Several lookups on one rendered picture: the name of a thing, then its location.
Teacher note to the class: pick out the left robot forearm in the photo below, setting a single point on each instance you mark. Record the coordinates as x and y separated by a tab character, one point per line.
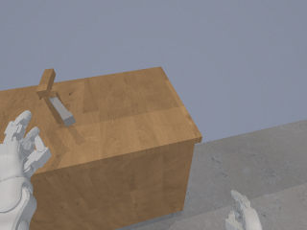
17	203

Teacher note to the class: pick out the counter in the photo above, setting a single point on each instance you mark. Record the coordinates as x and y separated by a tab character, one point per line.
127	158

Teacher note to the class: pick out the left robot hand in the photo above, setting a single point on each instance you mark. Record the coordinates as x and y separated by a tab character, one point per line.
18	156

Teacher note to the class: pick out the tap lever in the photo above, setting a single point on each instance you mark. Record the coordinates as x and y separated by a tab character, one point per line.
65	115

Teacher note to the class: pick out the right robot hand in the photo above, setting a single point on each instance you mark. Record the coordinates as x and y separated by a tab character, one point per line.
247	218

